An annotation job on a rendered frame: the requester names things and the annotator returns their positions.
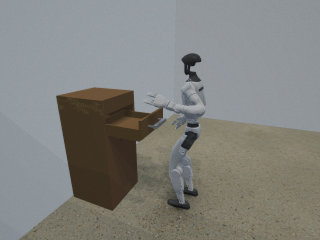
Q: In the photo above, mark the drawer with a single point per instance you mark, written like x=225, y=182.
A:
x=132, y=125

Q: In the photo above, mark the robot right hand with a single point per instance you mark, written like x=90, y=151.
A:
x=181, y=122

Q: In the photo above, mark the cabinet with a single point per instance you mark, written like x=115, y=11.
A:
x=102, y=168

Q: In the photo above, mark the left robot upper arm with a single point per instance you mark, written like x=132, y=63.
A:
x=189, y=90

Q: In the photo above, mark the right robot foot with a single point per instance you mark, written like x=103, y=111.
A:
x=194, y=192

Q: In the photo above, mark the right robot upper arm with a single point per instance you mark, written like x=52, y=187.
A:
x=204, y=100

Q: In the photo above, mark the robot right thigh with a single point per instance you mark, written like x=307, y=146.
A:
x=185, y=161

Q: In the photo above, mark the robot left forearm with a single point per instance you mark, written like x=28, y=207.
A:
x=184, y=109

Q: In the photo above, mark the robot left hand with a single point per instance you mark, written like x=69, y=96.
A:
x=159, y=102

